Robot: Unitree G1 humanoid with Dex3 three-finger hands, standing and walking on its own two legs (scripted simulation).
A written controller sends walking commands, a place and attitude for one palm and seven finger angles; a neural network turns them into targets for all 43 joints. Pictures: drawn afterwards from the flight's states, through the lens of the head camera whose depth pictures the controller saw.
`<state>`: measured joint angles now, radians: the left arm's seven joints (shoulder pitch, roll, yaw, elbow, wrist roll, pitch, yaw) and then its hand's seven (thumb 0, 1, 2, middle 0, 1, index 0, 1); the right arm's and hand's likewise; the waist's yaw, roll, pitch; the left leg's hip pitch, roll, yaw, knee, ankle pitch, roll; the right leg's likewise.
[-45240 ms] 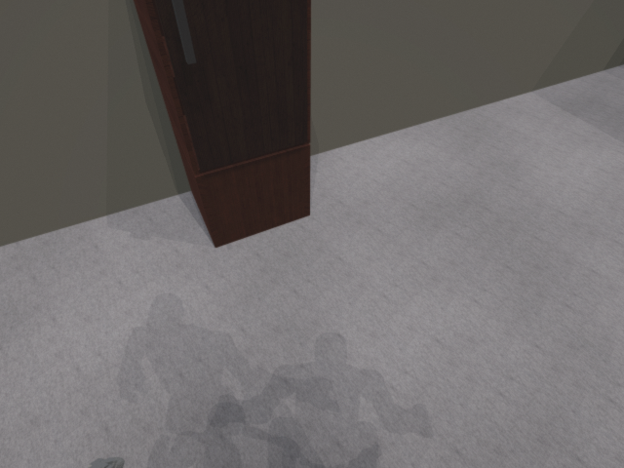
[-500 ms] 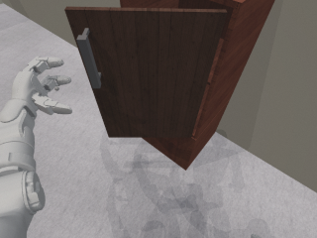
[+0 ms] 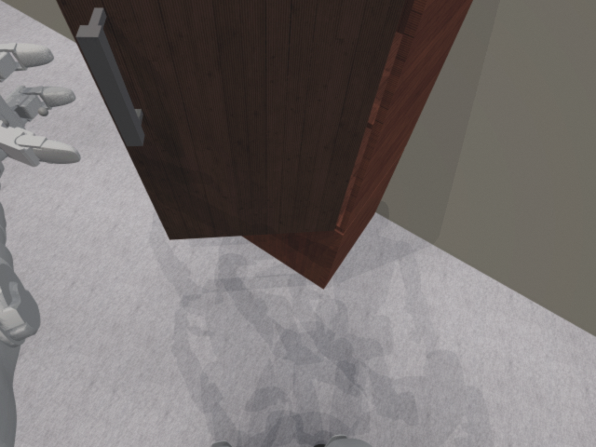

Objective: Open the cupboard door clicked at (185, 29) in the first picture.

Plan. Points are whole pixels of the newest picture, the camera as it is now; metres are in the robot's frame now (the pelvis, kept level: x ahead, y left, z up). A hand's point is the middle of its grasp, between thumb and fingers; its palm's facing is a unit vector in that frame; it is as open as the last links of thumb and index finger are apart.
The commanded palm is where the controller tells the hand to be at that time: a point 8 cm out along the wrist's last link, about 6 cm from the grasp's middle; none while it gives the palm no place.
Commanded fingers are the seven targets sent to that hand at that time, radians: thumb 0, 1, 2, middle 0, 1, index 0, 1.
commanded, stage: move the hooked fingers beside the handle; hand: left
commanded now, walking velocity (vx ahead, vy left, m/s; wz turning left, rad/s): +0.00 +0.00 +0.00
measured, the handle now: (118, 83) +0.56 +0.20 +0.14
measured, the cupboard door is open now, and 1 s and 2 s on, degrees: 40 40 40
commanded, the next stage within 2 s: slide the fingers in behind the handle in 0.80 s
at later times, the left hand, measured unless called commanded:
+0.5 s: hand (44, 111) +0.51 +0.27 +0.14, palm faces +0.02 -1.00 +0.01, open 14.0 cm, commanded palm +0.49 +0.31 +0.14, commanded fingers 0.00 -0.50 0.30 -0.30 -1.20 -0.30 -1.20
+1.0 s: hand (52, 111) +0.50 +0.26 +0.15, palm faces +0.01 -1.00 +0.01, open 14.0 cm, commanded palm +0.49 +0.30 +0.14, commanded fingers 0.00 -0.50 0.30 -0.30 -1.20 -0.30 -1.20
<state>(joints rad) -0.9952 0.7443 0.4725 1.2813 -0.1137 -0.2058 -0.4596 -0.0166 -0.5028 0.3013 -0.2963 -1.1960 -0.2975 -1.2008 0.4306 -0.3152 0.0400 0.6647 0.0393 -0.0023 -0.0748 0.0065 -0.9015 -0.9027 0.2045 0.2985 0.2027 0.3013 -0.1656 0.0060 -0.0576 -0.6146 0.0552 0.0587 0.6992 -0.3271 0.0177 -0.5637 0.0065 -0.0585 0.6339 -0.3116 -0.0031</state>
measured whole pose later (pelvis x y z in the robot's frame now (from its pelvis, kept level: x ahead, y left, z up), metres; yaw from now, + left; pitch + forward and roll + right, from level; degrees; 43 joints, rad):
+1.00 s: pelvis +0.01 +0.00 +0.00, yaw +0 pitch +15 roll -2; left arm -1.02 0.74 0.44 1.28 -0.12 -0.21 -0.44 -0.02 -0.50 0.30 -0.30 -1.20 -0.30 -1.20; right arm 0.43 -0.31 0.05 0.63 0.04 0.05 -0.07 0.00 -0.90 -0.90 0.20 0.30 0.20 0.30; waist -0.17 0.01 -0.07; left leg -0.66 0.06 0.04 0.74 -0.35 0.02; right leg -0.60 0.01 -0.07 0.66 -0.33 0.00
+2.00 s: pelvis +0.01 +0.00 +0.00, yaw +0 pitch +14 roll -2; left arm -0.96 0.53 0.38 1.17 -0.12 -0.22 -0.28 -0.02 -0.50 0.30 -0.30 -1.20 -0.30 -1.20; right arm 0.44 -0.29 0.02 0.65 0.02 0.02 -0.03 0.01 -0.90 -0.90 0.20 0.30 0.20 0.30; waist -0.15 0.02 -0.08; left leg -0.62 0.06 0.05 0.73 -0.36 0.01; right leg -0.57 0.01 -0.06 0.67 -0.34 -0.01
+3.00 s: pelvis +0.00 -0.01 +0.00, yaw +0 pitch +13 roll -1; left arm -0.98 0.50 0.38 1.20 -0.10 -0.24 -0.22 -0.01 0.15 0.58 -0.34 -1.27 -0.34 -1.27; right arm 0.42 -0.28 0.03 0.66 0.02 0.00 -0.03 0.01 -0.90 -0.90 0.20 0.30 0.20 0.30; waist -0.15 0.03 -0.08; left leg -0.61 0.06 0.05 0.73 -0.35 0.01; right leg -0.57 0.01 -0.05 0.68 -0.34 -0.01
